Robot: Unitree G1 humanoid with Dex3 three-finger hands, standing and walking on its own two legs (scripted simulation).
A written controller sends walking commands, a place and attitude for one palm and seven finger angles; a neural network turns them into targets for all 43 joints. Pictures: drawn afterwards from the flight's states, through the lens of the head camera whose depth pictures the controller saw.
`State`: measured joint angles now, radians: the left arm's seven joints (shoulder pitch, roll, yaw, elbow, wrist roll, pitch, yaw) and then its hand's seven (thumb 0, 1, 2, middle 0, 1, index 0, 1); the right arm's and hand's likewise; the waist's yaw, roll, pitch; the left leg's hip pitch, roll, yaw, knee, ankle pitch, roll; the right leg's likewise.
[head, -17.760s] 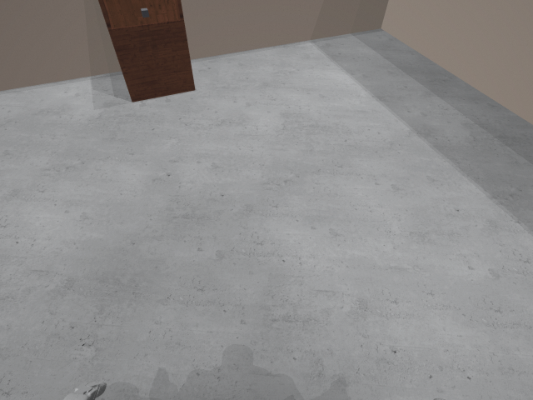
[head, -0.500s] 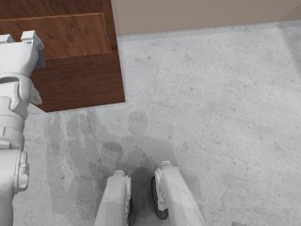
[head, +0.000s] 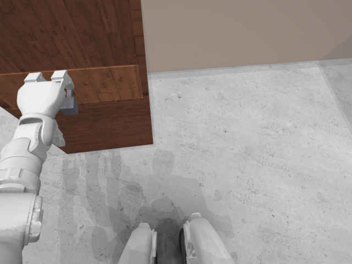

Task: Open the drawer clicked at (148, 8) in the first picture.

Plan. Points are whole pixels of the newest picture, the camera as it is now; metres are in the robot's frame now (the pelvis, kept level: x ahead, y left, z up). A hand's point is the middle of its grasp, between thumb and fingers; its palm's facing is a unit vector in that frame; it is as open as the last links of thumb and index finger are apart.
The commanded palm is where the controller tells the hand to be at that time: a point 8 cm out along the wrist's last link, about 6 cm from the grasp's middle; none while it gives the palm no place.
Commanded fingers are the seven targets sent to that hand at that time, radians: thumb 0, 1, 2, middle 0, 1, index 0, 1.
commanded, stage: re-aim the fingers above the handle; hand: left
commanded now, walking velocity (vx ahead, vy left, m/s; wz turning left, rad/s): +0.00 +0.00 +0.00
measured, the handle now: (69, 100) +0.53 +0.28 -0.10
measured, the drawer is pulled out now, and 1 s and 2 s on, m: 0.00 0.00 0.00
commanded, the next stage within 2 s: none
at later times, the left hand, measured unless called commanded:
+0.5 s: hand (62, 104) +0.48 +0.26 -0.04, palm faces -0.11 -0.03 -0.99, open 13.8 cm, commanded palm +0.47 +0.26 +0.01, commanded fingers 0.00 -0.50 0.30 -0.30 -1.20 -0.30 -1.20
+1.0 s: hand (60, 104) +0.48 +0.26 -0.03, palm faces -0.05 -0.02 -1.00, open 13.8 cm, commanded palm +0.47 +0.26 +0.01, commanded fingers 0.00 -0.50 0.30 -0.30 -1.20 -0.30 -1.20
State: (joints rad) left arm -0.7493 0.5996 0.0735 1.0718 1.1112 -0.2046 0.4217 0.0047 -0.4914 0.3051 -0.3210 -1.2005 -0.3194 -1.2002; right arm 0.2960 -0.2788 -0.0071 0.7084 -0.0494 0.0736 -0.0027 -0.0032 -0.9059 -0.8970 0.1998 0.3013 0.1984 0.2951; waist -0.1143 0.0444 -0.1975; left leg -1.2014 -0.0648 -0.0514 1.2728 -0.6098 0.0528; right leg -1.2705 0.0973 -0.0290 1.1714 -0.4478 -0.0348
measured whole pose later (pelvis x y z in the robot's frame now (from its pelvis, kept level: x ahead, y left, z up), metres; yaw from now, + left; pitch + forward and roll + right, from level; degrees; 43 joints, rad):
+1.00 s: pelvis -0.01 -0.01 +0.00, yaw +1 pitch +31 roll -3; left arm -0.85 0.58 0.05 1.16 1.12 -0.11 0.47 0.00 -0.49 0.31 -0.32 -1.20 -0.32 -1.20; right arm 0.26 -0.27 0.00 0.73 -0.05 0.05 0.00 0.00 -0.91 -0.90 0.20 0.30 0.20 0.30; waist -0.14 0.05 -0.20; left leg -1.23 -0.07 -0.06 1.29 -0.60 0.04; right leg -1.30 0.09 -0.04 1.19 -0.44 -0.05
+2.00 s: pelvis -0.01 +0.00 -0.01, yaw +1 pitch +32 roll -3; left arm -0.81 0.57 0.04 1.11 1.12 -0.14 0.49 0.00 -0.49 0.31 -0.32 -1.20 -0.32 -1.20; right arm 0.28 -0.27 -0.02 0.74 -0.05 0.05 0.01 0.00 -0.91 -0.90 0.20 0.30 0.20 0.30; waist -0.11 0.06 -0.19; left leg -1.24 -0.07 -0.06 1.30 -0.61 0.04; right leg -1.31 0.09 -0.05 1.20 -0.45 -0.04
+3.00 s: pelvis -0.02 -0.01 -0.04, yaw +0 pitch +35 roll -3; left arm -0.87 0.66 0.08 1.15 1.14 -0.15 0.43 0.01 -0.49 0.31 -0.32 -1.20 -0.32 -1.20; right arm 0.28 -0.28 0.01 0.72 -0.06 0.02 0.00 0.00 -0.91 -0.90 0.20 0.30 0.20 0.30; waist -0.15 0.05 -0.20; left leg -1.42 -0.06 -0.05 1.46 -0.65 0.04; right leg -1.49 0.10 -0.05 1.35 -0.48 -0.05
